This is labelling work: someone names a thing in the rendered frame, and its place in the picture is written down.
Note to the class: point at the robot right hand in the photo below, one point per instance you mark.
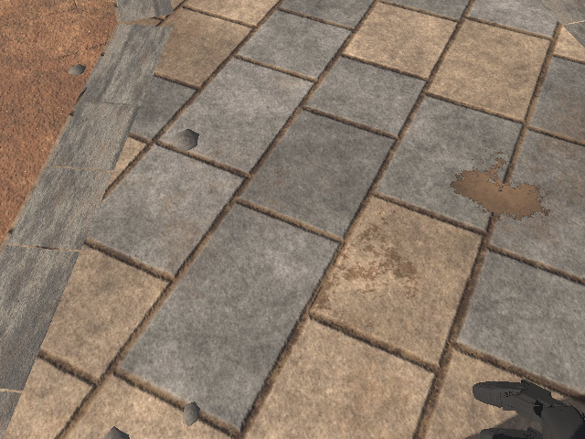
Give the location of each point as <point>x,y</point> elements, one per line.
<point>558,420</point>

